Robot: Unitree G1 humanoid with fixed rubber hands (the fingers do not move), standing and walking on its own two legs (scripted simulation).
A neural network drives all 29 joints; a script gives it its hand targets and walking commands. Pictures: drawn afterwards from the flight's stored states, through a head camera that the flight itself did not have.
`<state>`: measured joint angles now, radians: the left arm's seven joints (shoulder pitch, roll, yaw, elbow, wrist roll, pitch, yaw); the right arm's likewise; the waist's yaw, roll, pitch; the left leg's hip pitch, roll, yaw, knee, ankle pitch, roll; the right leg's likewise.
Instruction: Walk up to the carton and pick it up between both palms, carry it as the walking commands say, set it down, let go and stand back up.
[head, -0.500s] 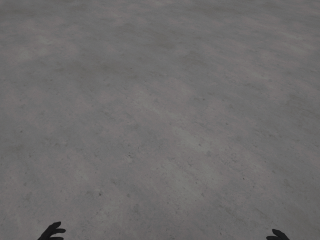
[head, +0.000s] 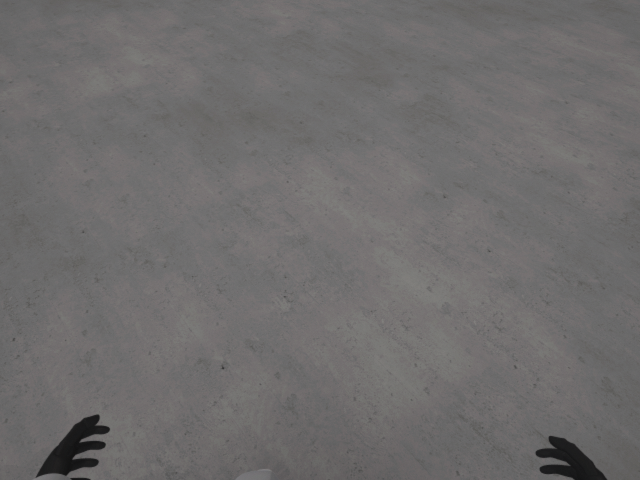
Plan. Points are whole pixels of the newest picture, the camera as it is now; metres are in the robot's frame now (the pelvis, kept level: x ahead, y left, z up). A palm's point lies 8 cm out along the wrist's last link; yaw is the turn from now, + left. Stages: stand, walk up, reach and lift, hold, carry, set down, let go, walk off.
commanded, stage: walk up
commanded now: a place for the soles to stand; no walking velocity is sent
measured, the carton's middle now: out of the picture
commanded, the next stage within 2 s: none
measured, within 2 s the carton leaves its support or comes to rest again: neither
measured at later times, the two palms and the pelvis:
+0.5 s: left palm out of the picture -0.05 +0.46 -0.07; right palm (407, 321) +0.33 -0.13 -0.06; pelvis +0.04 +0.09 -0.01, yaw +28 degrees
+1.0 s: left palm out of the picture -0.21 +0.50 -0.08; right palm (204, 271) +0.43 +0.19 -0.05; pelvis +0.06 +0.23 +0.00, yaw +58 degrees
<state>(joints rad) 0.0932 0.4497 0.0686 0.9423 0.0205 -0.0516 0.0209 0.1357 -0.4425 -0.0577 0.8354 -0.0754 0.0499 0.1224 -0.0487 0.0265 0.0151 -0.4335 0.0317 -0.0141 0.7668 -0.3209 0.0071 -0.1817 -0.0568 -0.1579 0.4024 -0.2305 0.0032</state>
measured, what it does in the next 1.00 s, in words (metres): steps to the left, turning left: left foot, then right foot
